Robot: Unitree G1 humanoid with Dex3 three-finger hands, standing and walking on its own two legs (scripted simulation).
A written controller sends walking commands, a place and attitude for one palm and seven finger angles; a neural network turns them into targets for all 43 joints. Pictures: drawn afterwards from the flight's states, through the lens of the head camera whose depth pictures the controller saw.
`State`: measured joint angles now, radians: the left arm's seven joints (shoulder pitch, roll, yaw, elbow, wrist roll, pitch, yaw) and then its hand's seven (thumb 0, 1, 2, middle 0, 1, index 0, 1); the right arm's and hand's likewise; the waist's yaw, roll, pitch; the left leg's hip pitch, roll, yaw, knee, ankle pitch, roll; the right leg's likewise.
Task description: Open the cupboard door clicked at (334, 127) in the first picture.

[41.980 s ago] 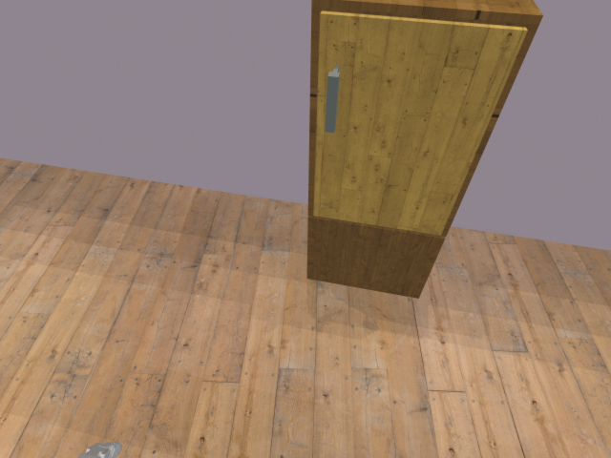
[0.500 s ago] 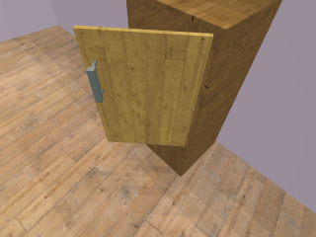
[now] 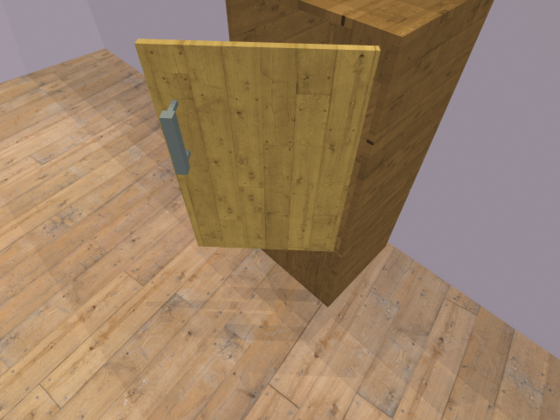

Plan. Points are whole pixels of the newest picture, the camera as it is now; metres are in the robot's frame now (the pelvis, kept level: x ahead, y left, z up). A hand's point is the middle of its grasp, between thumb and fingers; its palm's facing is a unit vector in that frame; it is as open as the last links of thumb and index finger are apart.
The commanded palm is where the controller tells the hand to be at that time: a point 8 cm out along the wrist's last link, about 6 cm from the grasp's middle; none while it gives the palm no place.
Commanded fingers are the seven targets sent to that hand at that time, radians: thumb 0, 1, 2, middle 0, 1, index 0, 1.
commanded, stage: look again from close up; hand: left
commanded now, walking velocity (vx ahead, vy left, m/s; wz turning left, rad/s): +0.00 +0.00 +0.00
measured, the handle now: (178, 138) +0.59 +0.24 +0.06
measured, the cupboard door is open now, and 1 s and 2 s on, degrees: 42 42 42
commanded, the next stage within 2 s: shuffle to correct the standing spot in 0.26 s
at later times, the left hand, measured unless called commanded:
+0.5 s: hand out of the picture +0.00 +0.19 -0.17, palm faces -0.01 -0.98 -0.22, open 7.4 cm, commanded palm none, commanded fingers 0.00 0.90 0.90 -0.20 -0.30 -0.20 -0.30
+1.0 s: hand out of the picture +0.09 +0.19 -0.16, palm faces -0.03 -0.97 -0.23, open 7.4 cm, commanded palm none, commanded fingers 0.00 0.90 0.90 -0.20 -0.30 -0.20 -0.30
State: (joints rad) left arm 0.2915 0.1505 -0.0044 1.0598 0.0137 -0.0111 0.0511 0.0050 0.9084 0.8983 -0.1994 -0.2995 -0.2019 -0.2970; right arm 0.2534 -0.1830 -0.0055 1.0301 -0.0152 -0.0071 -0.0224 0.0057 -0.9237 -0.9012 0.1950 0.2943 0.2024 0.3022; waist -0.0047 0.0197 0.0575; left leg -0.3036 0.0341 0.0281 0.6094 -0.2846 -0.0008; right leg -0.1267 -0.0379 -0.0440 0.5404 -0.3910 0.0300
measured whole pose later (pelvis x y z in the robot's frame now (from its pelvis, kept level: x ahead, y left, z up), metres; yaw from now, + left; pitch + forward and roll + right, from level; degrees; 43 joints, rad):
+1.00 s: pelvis +0.04 +0.01 +0.01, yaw -3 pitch +1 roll +1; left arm 0.22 0.18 0.00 1.03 0.01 -0.01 0.04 0.00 0.91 0.90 -0.20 -0.30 -0.20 -0.30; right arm 0.23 -0.16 -0.01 1.08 -0.01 -0.01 -0.03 0.01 -0.93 -0.90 0.20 0.29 0.20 0.30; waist 0.00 -0.02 0.04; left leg -0.21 0.00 0.09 0.49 -0.29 0.01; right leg -0.19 -0.03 -0.07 0.54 -0.35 -0.01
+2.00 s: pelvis -0.02 +0.05 +0.01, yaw -1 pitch -2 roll -1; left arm 0.32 0.18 -0.02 1.10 0.02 0.01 0.03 0.01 0.91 0.90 -0.20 -0.30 -0.20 -0.30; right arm 0.27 -0.16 0.00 1.12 -0.01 0.01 0.00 0.00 -0.91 -0.90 0.20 0.29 0.20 0.30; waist 0.01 -0.03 0.03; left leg -0.23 -0.02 0.08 0.42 -0.16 0.06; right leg -0.18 -0.05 -0.09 0.41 -0.19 0.03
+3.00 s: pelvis -0.01 +0.04 +0.01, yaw -3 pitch -2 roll +0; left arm 0.34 0.11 -0.01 1.10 0.02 -0.01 0.04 0.00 0.91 0.90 -0.20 -0.30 -0.20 -0.30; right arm 0.29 -0.12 -0.01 1.15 -0.01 0.00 -0.02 0.00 -0.91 -0.90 0.19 0.29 0.20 0.30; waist 0.00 -0.02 0.02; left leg -0.21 -0.02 0.10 0.40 -0.17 0.06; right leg -0.18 -0.05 -0.06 0.41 -0.20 0.02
